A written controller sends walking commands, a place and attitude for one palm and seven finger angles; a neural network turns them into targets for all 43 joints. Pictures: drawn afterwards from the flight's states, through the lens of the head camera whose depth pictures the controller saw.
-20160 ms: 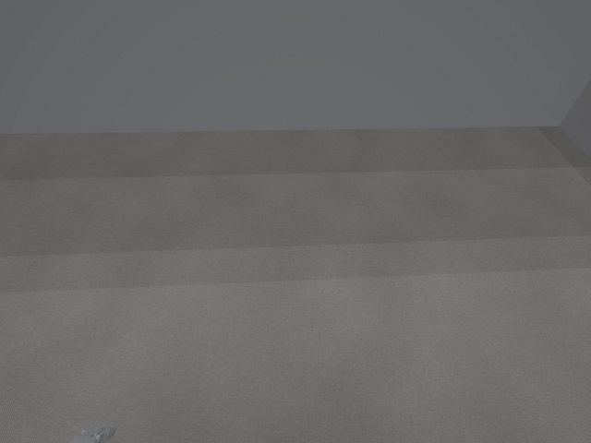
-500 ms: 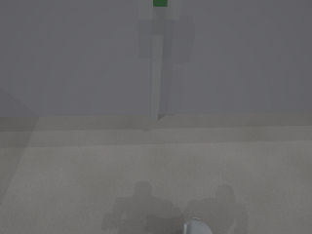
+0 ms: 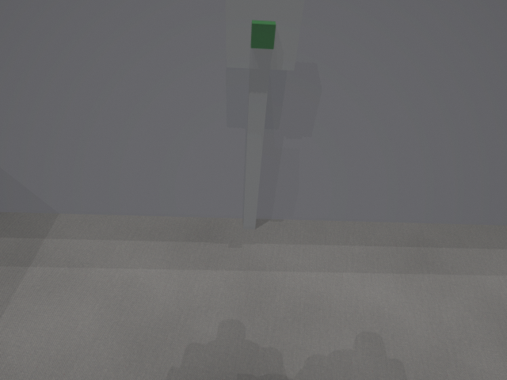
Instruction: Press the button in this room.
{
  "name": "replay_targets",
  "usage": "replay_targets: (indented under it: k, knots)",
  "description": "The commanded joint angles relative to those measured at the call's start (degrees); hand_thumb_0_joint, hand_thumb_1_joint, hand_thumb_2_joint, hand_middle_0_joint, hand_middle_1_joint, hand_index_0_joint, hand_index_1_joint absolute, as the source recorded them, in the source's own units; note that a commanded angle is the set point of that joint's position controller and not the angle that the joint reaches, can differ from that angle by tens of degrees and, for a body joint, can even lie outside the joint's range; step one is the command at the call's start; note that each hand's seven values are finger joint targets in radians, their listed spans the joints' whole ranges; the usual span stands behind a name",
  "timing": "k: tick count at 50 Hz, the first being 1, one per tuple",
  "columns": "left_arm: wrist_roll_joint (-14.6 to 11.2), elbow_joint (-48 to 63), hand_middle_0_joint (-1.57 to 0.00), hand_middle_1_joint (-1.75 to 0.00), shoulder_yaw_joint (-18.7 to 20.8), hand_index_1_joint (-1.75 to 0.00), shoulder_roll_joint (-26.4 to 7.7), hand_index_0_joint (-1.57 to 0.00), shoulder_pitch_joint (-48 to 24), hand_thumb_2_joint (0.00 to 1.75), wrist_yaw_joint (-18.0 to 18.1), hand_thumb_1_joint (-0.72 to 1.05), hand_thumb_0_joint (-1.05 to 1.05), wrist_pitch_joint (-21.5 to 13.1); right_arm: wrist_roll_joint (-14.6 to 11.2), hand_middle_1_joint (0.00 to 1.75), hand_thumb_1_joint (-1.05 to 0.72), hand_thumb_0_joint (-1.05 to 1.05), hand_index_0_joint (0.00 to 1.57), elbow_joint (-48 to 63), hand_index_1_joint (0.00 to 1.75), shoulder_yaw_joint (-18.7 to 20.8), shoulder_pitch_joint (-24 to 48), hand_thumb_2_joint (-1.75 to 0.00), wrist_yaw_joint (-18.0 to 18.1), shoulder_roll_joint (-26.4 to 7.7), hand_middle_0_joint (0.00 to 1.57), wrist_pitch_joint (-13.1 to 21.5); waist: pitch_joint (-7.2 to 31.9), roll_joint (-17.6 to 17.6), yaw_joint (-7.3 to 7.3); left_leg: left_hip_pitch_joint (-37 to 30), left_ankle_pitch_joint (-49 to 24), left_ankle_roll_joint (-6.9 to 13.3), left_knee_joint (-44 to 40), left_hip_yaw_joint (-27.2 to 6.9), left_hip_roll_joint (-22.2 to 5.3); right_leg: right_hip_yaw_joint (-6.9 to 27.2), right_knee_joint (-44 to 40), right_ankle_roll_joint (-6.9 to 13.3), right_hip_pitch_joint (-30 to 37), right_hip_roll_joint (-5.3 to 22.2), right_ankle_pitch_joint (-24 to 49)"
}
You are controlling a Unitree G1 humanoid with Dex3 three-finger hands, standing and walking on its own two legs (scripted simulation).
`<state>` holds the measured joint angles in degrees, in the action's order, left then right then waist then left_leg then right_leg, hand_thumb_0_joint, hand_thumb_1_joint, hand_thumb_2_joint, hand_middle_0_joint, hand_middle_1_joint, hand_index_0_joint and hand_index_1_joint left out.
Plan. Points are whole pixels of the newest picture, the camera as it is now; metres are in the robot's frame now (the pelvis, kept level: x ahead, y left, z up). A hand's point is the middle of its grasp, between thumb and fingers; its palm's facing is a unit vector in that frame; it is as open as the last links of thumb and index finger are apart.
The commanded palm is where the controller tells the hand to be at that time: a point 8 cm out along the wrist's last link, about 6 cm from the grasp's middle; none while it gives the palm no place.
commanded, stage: stand and wait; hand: left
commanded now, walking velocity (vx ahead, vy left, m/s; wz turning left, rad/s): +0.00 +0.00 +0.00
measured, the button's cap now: (262, 34) +0.91 +0.04 +0.17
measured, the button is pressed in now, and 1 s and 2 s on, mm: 0 0 0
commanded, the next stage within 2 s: look at it before walking up in 0.68 s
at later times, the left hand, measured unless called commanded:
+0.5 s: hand out of the picture -0.01 +0.16 -0.17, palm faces +0.03 -0.99 -0.14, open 7.4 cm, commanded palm none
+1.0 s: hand out of the picture +0.02 +0.16 -0.17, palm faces +0.02 -0.99 -0.17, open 7.3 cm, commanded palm none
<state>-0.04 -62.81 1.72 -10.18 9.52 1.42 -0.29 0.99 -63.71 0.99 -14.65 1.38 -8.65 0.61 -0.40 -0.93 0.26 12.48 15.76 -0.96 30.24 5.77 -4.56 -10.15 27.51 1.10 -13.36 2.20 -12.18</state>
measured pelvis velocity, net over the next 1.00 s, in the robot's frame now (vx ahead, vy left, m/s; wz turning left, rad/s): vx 0.04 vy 0.01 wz -0.02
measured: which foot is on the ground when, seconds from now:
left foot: down 0.00-1.00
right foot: down 0.00-1.00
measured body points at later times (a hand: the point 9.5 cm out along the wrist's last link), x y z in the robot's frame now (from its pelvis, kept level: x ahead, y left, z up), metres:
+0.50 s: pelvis +0.03 +0.01 +0.01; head +0.04 +0.01 +0.46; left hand -0.01 +0.21 -0.16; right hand +0.01 -0.19 -0.16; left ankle +0.00 +0.12 -0.74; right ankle +0.03 -0.10 -0.74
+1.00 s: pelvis +0.04 +0.01 +0.01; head +0.05 +0.01 +0.46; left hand +0.03 +0.22 -0.16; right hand +0.00 -0.19 -0.16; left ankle +0.00 +0.12 -0.74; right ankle +0.03 -0.10 -0.74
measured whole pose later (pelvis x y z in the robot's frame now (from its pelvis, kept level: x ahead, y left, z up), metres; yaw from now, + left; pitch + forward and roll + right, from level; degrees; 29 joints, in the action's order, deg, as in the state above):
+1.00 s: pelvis +0.04 +0.01 +0.01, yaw -1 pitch -1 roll +0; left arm 0.2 -66.4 -0.2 -7.0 17.3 2.3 -1.3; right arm 0.4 -67.2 0.2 -18.3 1.9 -5.8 1.3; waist -1.3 -0.1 0.0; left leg 5.6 15.0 -0.6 21.7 7.9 -2.7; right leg -8.3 23.8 0.2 -9.3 3.2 -13.4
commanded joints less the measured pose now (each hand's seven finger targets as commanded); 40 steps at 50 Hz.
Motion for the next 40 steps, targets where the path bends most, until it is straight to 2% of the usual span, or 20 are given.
replay_targets:
  k: [1,3,6,10,15,18,30,32,33,40]
  knots:
    - [0.4,-0.3,-0.20,-0.30,-0.6,-0.30,-3.1,-0.20,6.4,0.90,0.0,0.90,0.00,-0.6,-0.4,0.30,-0.90,0.00,0.20,1.7,0.30,0.3,-1.5,-0.90,0.1,-4.5,0.20,0.9,-3.9,7.5,1.51,4.3,-3.2,1.2,-15.9,-6.6,-5.5,6.4,-6.9,-1.7,5.8,5.0,5.2]
    - [0.3,-1.2,-0.20,-0.30,-1.0,-0.30,-3.4,-0.20,7.4,0.90,0.1,0.90,0.00,-1.1,-0.5,0.30,-0.90,0.00,0.20,1.1,0.30,0.2,-2.9,-0.90,0.2,-4.2,0.20,1.0,-2.6,5.2,0.76,0.1,-7.7,0.7,-14.3,-4.7,-4.7,7.0,-8.5,-1.4,5.2,6.2,7.4]
    - [0.3,-1.9,-0.20,-0.30,-1.3,-0.30,-3.5,-0.20,8.4,0.90,0.3,0.90,0.00,-1.4,-0.6,0.30,-0.90,0.00,0.20,0.4,0.30,0.1,-3.8,-0.90,0.2,-4.4,0.20,0.9,-1.9,2.0,0.05,-3.2,-8.8,0.7,-13.9,-4.1,-4.4,7.4,-9.6,-1.3,4.2,6.5,7.7]
    - [0.3,-3.0,-0.20,-0.30,-1.6,-0.30,-2.8,-0.20,10.0,0.90,0.5,0.90,0.00,-1.5,-0.7,0.30,-0.90,0.00,0.20,-0.3,0.30,0.0,-4.2,-0.90,0.3,-4.4,0.20,0.8,-3.2,0.6,-0.21,-4.0,-9.0,1.0,-14.1,-3.8,-4.3,7.9,-10.0,-1.2,3.3,6.6,7.6]
    - [0.3,-3.8,-0.20,-0.30,-1.8,-0.30,-2.3,-0.20,11.9,0.90,0.7,0.90,0.00,-1.4,-0.8,0.30,-0.90,0.00,0.20,-1.0,0.30,-0.2,-4.9,-0.90,0.4,-4.0,0.20,0.8,-3.4,1.2,-0.30,-3.9,-8.8,1.3,-14.2,-3.5,-4.0,7.8,-9.6,-1.3,3.6,6.4,7.2]
    - [0.4,-4.1,-0.20,-0.30,-1.8,-0.30,-1.7,-0.20,13.0,0.90,0.9,0.90,0.00,-1.5,-0.8,0.30,-0.90,0.00,0.20,-1.4,0.30,-0.2,-5.3,-0.90,0.5,-3.6,0.20,1.0,-2.2,1.1,-0.20,-4.7,-10.5,1.6,-13.6,-3.4,-4.0,7.7,-9.0,-1.2,4.1,6.5,8.8]
    - [0.4,-3.7,-0.20,-0.30,-1.5,-0.30,-0.6,-0.20,13.4,0.90,1.3,0.90,0.00,-1.2,-0.7,0.30,-0.90,0.00,0.20,-2.9,0.30,-0.2,-7.8,-0.90,0.8,-1.6,0.20,1.2,-4.4,1.5,0.14,-3.1,-11.4,1.8,-13.1,-3.1,-3.8,7.4,-7.4,-0.9,4.1,6.3,9.5]
    - [0.4,-3.7,-0.20,-0.30,-1.5,-0.30,-0.6,-0.20,13.2,0.90,1.4,0.90,0.00,-1.2,-0.7,0.30,-0.90,0.00,0.20,-3.0,0.30,-0.1,-8.2,-0.90,0.8,-1.5,0.20,1.0,-5.4,0.8,0.12,-2.4,-10.5,1.8,-13.0,-3.2,-3.8,7.5,-7.4,-0.9,3.7,6.1,8.6]
    - [0.4,-3.6,-0.20,-0.30,-1.5,-0.30,-0.5,-0.20,13.2,0.90,1.4,0.90,0.00,-1.1,-0.7,0.30,-0.90,0.00,0.20,-2.9,0.30,-0.1,-8.3,-0.90,0.8,-1.3,0.20,1.1,-5.5,1.5,0.05,-2.4,-10.7,1.8,-13.1,-3.1,-3.7,7.6,-7.4,-0.8,3.6,6.2,8.9]
    - [0.4,-2.9,-0.20,-0.30,-1.3,-0.30,-1.0,-0.20,12.7,0.90,1.4,0.90,0.00,-1.3,-0.6,0.30,-0.90,0.00,0.20,-2.8,0.30,0.0,-8.8,-0.90,0.8,-1.4,0.20,1.1,-4.6,1.0,-0.10,-2.7,-11.4,1.8,-12.9,-3.1,-3.6,7.5,-7.2,-0.7,4.4,6.1,9.9]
